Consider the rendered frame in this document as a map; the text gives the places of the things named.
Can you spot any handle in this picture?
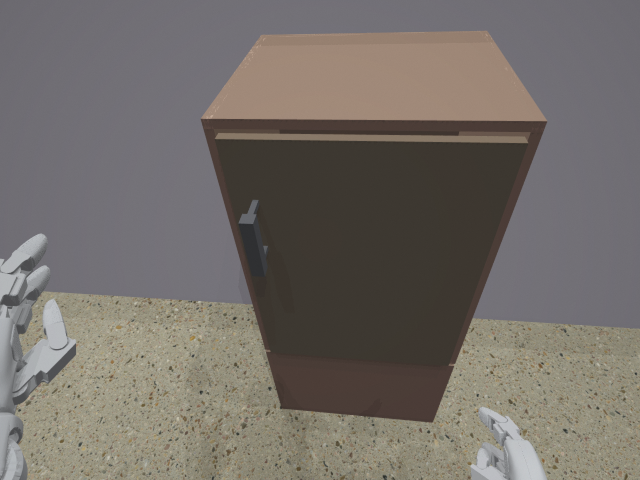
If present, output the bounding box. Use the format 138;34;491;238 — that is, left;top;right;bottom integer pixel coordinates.
238;200;269;277

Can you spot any robot left forearm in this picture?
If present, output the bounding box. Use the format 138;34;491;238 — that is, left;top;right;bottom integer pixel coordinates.
0;412;28;480

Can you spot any cupboard door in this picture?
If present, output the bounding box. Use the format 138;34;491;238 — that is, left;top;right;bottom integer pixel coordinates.
215;133;528;366

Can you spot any robot left hand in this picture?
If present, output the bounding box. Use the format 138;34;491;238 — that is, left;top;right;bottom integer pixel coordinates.
0;234;76;415

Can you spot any robot right hand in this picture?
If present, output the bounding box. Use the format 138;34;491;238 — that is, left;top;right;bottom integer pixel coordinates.
471;407;547;480

